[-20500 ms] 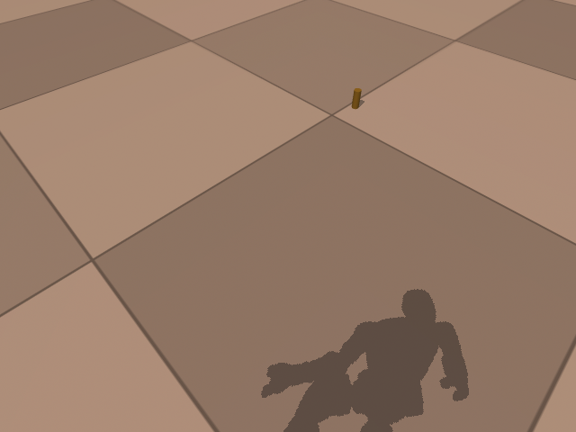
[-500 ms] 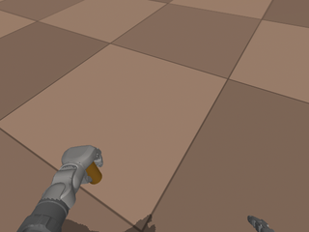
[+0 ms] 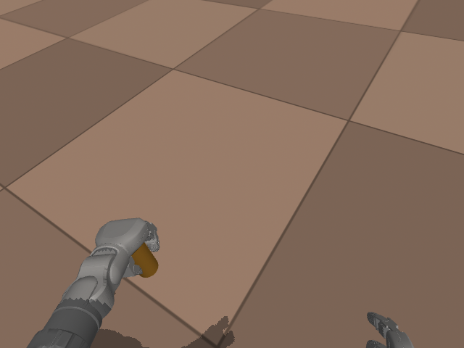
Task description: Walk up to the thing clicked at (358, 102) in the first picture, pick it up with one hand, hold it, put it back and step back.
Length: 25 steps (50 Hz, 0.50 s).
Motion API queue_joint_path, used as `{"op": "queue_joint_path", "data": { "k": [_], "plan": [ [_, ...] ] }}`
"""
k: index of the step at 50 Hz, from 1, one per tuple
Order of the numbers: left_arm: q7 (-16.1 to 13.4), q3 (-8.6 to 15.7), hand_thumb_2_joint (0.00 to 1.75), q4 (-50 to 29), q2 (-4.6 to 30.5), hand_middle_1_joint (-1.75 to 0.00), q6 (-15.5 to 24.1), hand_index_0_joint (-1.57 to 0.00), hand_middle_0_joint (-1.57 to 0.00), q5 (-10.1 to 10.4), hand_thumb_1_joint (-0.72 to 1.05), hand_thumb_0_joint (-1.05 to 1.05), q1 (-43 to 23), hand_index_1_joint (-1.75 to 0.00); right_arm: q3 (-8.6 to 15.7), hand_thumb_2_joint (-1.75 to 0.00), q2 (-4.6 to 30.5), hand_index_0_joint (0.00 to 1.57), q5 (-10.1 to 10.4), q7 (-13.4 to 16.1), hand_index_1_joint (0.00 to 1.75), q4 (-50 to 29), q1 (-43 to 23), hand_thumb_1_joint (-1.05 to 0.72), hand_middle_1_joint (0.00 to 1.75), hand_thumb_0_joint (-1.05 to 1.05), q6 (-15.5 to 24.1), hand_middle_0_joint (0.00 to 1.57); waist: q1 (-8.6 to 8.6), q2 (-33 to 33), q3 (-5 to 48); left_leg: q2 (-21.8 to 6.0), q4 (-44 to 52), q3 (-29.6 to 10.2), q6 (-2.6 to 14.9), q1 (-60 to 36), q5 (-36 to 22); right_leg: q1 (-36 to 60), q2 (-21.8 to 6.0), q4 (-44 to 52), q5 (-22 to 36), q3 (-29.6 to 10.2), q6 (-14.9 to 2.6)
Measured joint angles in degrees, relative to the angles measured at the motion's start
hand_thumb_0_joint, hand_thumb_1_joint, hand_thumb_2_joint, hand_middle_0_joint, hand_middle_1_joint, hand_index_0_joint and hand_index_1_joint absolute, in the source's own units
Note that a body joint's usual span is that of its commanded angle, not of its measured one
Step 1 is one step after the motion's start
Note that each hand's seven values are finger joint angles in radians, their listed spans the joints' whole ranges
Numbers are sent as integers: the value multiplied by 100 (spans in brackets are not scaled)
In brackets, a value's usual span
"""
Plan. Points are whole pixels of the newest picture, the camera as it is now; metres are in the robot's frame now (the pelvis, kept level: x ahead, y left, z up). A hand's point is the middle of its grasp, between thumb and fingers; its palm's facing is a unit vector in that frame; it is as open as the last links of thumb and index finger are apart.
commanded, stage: hold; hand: left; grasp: from above
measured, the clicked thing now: (139, 255) +0.32 +0.22 -0.06
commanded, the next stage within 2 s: crouch in 0.90 s
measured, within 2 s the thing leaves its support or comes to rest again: neither
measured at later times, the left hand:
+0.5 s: hand (132, 254) +0.30 +0.21 -0.01, palm faces -0.43 -0.06 -0.90, open 7.0 cm
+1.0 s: hand (129, 254) +0.30 +0.22 -0.02, palm faces -0.43 -0.06 -0.90, open 7.0 cm
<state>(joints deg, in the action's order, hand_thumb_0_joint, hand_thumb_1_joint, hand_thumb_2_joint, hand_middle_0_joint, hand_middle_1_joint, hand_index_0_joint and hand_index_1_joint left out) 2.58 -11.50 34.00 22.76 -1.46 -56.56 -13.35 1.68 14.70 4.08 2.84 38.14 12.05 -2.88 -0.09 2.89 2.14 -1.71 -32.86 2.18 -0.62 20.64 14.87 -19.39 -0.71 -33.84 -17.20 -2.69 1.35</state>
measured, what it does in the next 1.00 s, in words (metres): stands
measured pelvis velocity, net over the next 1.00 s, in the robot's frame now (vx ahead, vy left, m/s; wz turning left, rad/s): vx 0.00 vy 0.00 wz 0.00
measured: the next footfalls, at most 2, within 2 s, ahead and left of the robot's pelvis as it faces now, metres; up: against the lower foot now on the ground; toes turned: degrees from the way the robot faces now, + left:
none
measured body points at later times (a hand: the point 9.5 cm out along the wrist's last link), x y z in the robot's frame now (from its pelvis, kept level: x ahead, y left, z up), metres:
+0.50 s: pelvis +0.00 -0.01 +0.01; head +0.00 -0.03 +0.46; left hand +0.31 +0.22 +0.04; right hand +0.15 -0.26 -0.11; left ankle +0.02 +0.13 -0.73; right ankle +0.00 -0.14 -0.73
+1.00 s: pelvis +0.00 +0.00 +0.01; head +0.01 -0.03 +0.46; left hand +0.31 +0.22 +0.04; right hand +0.15 -0.26 -0.11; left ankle +0.02 +0.13 -0.73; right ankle +0.00 -0.14 -0.73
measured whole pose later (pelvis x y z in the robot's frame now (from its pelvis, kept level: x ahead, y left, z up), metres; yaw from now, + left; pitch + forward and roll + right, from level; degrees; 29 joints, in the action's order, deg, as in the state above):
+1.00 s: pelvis +0.00 +0.00 +0.01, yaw +0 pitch +1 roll +1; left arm 4.2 -11.6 32.9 23.4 -1.0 -56.0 -13.0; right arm 1.4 14.6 4.8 3.7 37.7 11.3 -4.3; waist -0.6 3.1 1.1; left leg -1.7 -27.0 2.4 -0.9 15.3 12.5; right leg -14.5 -0.7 -28.8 -15.1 -2.8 1.0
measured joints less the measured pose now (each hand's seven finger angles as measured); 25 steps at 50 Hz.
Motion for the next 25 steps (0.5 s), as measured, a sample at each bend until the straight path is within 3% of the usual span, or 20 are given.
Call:
{"op": "queue_joint_path", "data": {
  "k": [25],
  "plan": [
    [232,-60,43,-195,18,-59,-57,-91,-92,67,31,-1,20,-55,-48,-91,22,20,44,62,30,-33,-102,-92,30,1,-66,20,-42,28,-54,-9,433,-6,-35,-431,-189,394,12,354,147,13,-37]
  ]
}}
